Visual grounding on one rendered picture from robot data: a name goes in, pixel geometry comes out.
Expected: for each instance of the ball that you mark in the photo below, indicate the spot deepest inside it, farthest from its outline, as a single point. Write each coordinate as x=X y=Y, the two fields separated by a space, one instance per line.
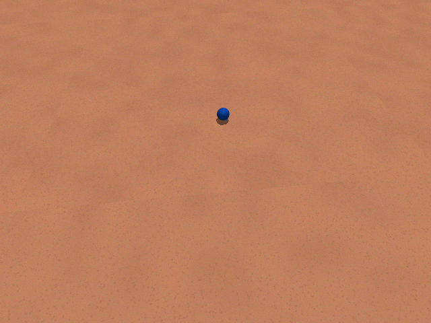
x=223 y=113

